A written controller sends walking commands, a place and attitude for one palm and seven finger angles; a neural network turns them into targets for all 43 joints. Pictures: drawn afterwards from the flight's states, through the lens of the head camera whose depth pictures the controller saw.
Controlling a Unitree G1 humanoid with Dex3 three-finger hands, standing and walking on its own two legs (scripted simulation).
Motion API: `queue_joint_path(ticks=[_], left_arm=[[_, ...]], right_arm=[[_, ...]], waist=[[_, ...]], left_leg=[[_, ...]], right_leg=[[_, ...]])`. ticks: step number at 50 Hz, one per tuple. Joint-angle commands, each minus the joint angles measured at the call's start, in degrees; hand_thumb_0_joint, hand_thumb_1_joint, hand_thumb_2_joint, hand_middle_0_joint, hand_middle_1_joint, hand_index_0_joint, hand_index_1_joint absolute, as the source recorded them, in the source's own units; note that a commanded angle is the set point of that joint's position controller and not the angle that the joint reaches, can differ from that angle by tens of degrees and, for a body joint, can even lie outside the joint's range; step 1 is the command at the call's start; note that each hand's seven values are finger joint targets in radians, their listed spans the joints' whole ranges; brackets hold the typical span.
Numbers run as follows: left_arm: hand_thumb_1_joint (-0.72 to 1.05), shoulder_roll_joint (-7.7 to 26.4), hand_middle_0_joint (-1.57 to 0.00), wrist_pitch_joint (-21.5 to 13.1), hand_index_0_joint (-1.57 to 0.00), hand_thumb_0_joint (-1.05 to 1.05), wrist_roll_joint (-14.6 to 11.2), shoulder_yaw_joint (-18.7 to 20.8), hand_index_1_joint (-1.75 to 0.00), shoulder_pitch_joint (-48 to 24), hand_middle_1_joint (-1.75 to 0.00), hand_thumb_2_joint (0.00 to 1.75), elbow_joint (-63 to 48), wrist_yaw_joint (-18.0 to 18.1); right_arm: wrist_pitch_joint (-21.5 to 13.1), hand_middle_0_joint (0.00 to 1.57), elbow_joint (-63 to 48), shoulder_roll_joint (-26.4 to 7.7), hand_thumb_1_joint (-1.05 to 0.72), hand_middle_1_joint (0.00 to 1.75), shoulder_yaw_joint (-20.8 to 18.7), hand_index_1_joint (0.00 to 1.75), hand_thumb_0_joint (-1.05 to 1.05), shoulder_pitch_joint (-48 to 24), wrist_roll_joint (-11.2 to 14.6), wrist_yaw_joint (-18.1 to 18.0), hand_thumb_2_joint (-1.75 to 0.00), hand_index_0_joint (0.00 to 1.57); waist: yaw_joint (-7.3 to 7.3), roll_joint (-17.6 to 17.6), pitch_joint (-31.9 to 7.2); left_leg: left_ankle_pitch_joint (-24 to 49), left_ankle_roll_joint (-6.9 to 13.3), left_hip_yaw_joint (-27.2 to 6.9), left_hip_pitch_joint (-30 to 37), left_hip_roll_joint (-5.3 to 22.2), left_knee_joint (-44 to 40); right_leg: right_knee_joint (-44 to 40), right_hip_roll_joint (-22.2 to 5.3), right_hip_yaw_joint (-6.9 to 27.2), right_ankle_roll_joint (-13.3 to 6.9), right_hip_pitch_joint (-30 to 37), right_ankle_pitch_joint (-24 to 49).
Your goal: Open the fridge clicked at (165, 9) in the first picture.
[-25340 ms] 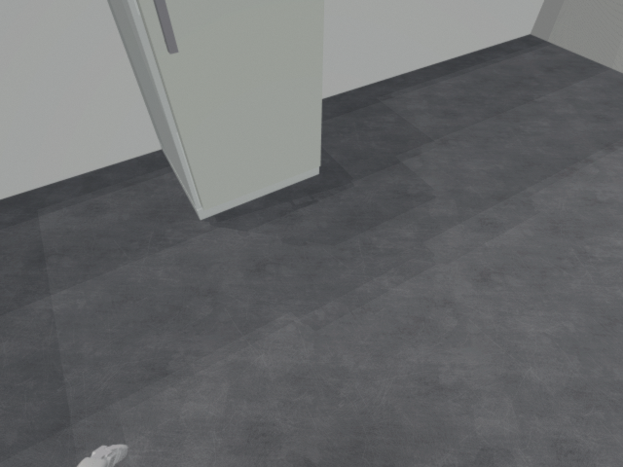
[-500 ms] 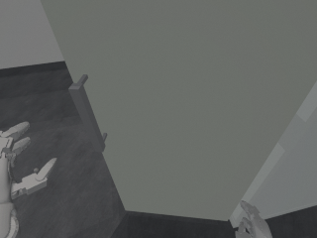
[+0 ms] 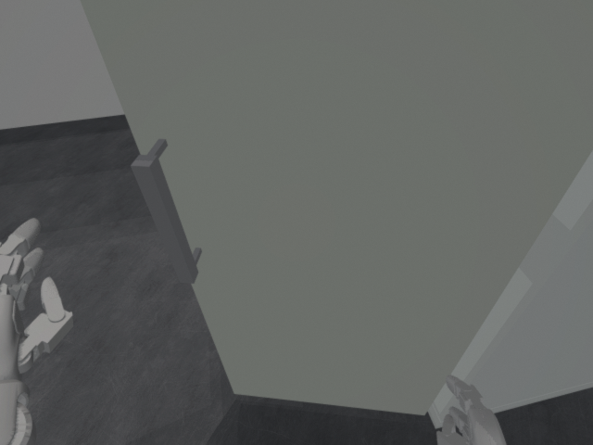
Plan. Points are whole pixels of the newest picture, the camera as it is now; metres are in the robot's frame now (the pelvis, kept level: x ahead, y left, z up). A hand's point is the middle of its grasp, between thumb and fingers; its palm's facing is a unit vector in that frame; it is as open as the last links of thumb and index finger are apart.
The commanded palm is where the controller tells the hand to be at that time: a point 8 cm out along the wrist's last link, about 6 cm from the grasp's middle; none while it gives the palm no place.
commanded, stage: draw the hand back to the body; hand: left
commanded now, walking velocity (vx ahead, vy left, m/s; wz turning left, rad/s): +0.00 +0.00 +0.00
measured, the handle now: (175, 217) +0.39 +0.24 +0.11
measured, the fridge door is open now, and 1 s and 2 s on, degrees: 71 71 71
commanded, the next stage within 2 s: step back with the hand held close in 0.02 s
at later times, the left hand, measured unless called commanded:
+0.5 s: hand (58, 337) +0.17 +0.28 +0.14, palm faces +0.41 -0.78 -0.48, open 7.4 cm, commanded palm +0.11 +0.31 +0.17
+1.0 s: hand out of the picture +0.10 +0.29 +0.16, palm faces +0.51 -0.75 -0.41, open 7.4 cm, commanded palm +0.04 +0.32 +0.17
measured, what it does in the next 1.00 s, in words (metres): shifts its weight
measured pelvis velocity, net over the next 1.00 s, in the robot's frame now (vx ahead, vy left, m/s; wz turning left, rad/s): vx -0.10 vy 0.02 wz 0.01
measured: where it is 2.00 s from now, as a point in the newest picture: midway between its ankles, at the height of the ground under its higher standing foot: outside the picture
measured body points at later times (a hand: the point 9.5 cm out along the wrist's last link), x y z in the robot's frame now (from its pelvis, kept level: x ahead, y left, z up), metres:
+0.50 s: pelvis -0.04 +0.02 -0.01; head -0.03 +0.00 +0.44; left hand +0.14 +0.31 +0.17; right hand +0.14 -0.23 -0.09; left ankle -0.01 +0.12 -0.74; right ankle +0.02 -0.12 -0.74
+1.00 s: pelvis -0.10 +0.02 -0.03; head -0.10 +0.03 +0.42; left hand +0.07 +0.33 +0.18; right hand +0.06 -0.21 -0.10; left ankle -0.02 +0.12 -0.74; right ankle +0.02 -0.12 -0.74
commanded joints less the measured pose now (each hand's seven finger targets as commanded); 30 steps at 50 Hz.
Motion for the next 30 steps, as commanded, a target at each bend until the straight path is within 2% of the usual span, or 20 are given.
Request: queue_joint_path(ticks=[1,4,6,7,8,9,10,12,14,17,18,19,21,23,24,28,30], left_arm=[[0.9,11.18,-0.2,-3.85,-0.2,0.0,0.01,6.64,-0.3,-5.93,-0.3,0.9,-12.36,0.76],[0.9,11.48,-0.2,-4.07,-0.2,0.0,0.1,6.85,-0.3,-6.21,-0.3,0.9,-12.79,0.86],[0.9,11.08,-0.2,-4.06,-0.2,0.0,-0.07,6.65,-0.3,-5.8,-0.3,0.9,-11.88,0.82],[0.9,9.39,-0.2,-4.35,-0.2,0.0,0.11,3.92,-0.3,-8.81,-0.3,0.9,-13.76,0.58],[0.9,19.16,-0.2,-7.02,-0.2,0.0,1.01,12.71,-0.3,-20.46,-0.3,0.9,-18.77,1.59],[0.9,14.39,-0.2,-7.02,-0.2,0.0,1.24,9.68,-0.3,-10.56,-0.3,0.9,-13.29,1.14],[0.9,11.41,-0.2,-6.45,-0.2,0.0,1.5,7.63,-0.3,-4.42,-0.3,0.9,-10.8,0.73],[0.9,10.32,-0.2,-6.63,-0.2,0.0,1.53,6.67,-0.3,-0.25,-0.3,0.9,-12.35,0.64],[0.9,11.64,-0.2,-6.97,-0.2,0.0,1.53,8.04,-0.3,2.46,-0.3,0.9,-14.1,1.07],[0.9,13.5,-0.2,-7.1,-0.2,0.0,1.36,9.92,-0.3,4.11,-0.3,0.9,-16.62,1.71],[0.9,15.22,-0.2,-7.11,-0.2,0.0,1.38,11.59,-0.3,4.16,-0.3,0.9,-17.64,2.01],[0.9,14.34,-0.2,-7.07,-0.2,0.0,1.23,10.85,-0.3,4.57,-0.3,0.9,-17.71,2.03],[0.9,14.44,-0.2,-6.98,-0.2,0.0,1.14,11.05,-0.3,4.66,-0.3,0.9,-17.67,2.34],[0.9,15.2,-0.2,-7.26,-0.2,0.0,1.28,11.48,-0.3,3.55,-0.3,0.9,-18.7,2.69],[0.9,14.32,-0.2,-7.38,-0.2,0.0,1.39,10.58,-0.3,3.46,-0.3,0.9,-18.39,2.75],[0.9,14.52,-0.2,-8.44,-0.2,0.0,1.91,10.96,-0.3,3.04,-0.3,0.9,-19.25,3.44],[0.9,13.37,-0.2,-9.08,-0.2,0.0,2.3,10.3,-0.3,2.99,-0.3,0.9,-19.28,3.59]], right_arm=[[-2.96,0.2,-9.45,-6.14,-0.9,0.3,-2.39,0.3,0.0,-8.06,0.17,-0.49,-0.9,0.2],[-3.18,0.2,-9.38,-6.21,-0.9,0.3,-2.33,0.3,0.0,-8.11,0.15,-0.46,-0.9,0.2],[-3.11,0.2,-9.42,-6.09,-0.9,0.3,-2.35,0.3,0.0,-8.12,0.14,-0.45,-0.9,0.2],[-3.27,0.2,-9.65,-6.02,-0.9,0.3,-2.14,0.3,0.0,-8.58,0.25,-0.33,-0.9,0.2],[-1.92,0.2,-12.93,-5.93,-0.9,0.3,-0.46,0.3,0.0,-8.13,1.4,0.2,-0.9,0.2],[-0.89,0.2,-10.56,-5.97,-0.9,0.3,-1.28,0.3,0.0,-7.64,0.61,0.02,-0.9,0.2],[0.05,0.2,-11.4,-6.47,-0.9,0.3,-1.83,0.3,0.0,-6.63,0.58,0.34,-0.9,0.2],[1.55,0.2,-12.88,-6.8,-0.9,0.3,-2.24,0.3,0.0,-5.94,0.58,0.65,-0.9,0.2],[2.65,0.2,-13.63,-6.98,-0.9,0.3,-2.47,0.3,0.0,-5.76,0.55,0.37,-0.9,0.2],[4.14,0.2,-15.05,-7.06,-0.9,0.3,-2.74,0.3,0.0,-5.79,0.71,0.02,-0.9,0.2],[4.46,0.2,-15.28,-7.13,-0.9,0.3,-2.88,0.3,0.0,-6.02,0.78,-0.22,-0.9,0.2],[4.81,0.2,-15.64,-6.88,-0.9,0.3,-2.85,0.3,0.0,-6.14,0.91,-0.43,-0.9,0.2],[5.37,0.2,-16.0,-6.95,-0.9,0.3,-2.94,0.3,0.0,-5.95,1.02,-0.6,-0.9,0.2],[5.36,0.2,-16.03,-7.28,-0.9,0.3,-2.99,0.3,0.0,-6.0,1.01,-0.83,-0.9,0.2],[5.27,0.2,-16.04,-7.32,-0.9,0.3,-2.9,0.3,0.0,-5.6,1.13,-0.85,-0.9,0.2],[4.31,0.2,-16.2,-7.98,-0.9,0.3,-3.07,0.3,0.0,-5.25,1.23,-1.07,-0.9,0.2],[3.76,0.2,-16.2,-8.1,-0.9,0.3,-2.98,0.3,0.0,-4.51,1.24,-1.0,-0.9,0.2]], waist=[[-0.15,0.09,-3.74],[-0.12,0.99,-3.66],[-0.12,-0.86,-2.72],[-0.61,-0.14,-2.59],[-2.78,2.78,2.26],[-3.03,-3.67,0.75],[-3.08,-7.11,-1.45],[-3.28,-4.46,-6.75],[-3.29,-0.52,-10.39],[-3.32,-1.57,-12.29],[-3.21,-2.0,-12.99],[-3.43,-2.79,-12.39],[-3.51,-3.31,-11.34],[-3.56,-2.28,-10.02],[-3.75,-1.94,-9.3],[-3.51,0.09,-8.8],[-3.65,0.94,-8.71]], left_leg=[[10.52,0.95,1.48,-4.67,-0.33,-4.17],[10.18,0.83,1.24,-4.5,-0.27,-4.48],[8.61,0.85,1.19,-5.14,-0.24,-4.75],[7.94,0.99,1.24,-4.77,-0.47,-4.78],[2.93,1.39,0.28,-9.94,0.48,-3.21],[3.4,1.68,-0.52,-10.56,1.01,-1.15],[5.54,1.72,-0.52,-9.52,1.07,0.69],[9.34,1.46,-0.13,-9.12,1.51,2.96],[14.0,1.23,-0.47,-9.41,2.35,3.52],[16.23,1.22,-1.29,-11.27,3.14,4.0],[17.11,1.25,-1.67,-11.48,3.29,4.02],[17.2,1.38,-1.69,-12.03,3.57,4.15],[14.9,1.59,-1.81,-14.06,3.67,4.56],[11.07,1.84,-2.46,-16.16,3.66,4.2],[9.04,1.99,-2.86,-17.35,3.89,3.74],[-0.28,3.18,-4.53,-23.52,4.95,0.99],[-4.84,3.75,-5.78,-27.54,5.85,-0.5]], right_leg=[[-2.95,0.03,-0.31,-0.16,3.28,5.3],[-3.07,0.06,-0.4,-0.26,3.24,4.8],[-3.47,0.15,-0.42,-0.16,2.85,3.16],[-3.68,0.11,-0.3,-0.1,2.24,2.52],[-5.24,-1.74,3.19,0.13,-2.79,2.89],[-5.51,-3.02,3.43,0.08,-4.95,4.39],[-5.04,-3.94,4.25,-0.1,-5.6,6.19],[-2.75,-5.67,4.78,-0.55,-4.75,9.2],[0.29,-6.01,4.29,-0.67,-3.61,12.83],[2.8,-5.49,3.78,-0.45,-4.07,12.62],[3.69,-5.3,3.34,-0.39,-3.88,13.04],[4.24,-5.13,3.39,-0.19,-4.56,13.05],[4.32,-5.26,4.2,-0.22,-5.83,11.06],[4.05,-5.25,4.75,-0.34,-7.24,7.61],[4.34,-4.87,4.7,-0.22,-7.74,5.66],[6.71,-3.44,4.28,0.36,-6.26,0.6],[9.27,-2.79,3.86,0.59,-4.36,-0.22]])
